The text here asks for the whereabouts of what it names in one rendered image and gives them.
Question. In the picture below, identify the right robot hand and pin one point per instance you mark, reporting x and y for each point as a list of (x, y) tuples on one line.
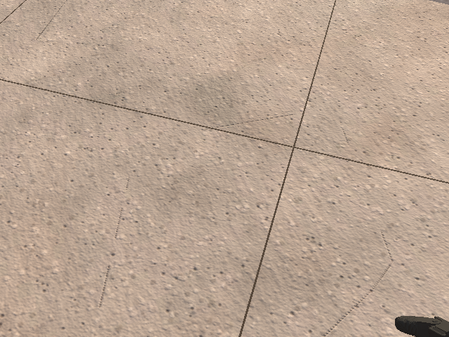
[(423, 326)]

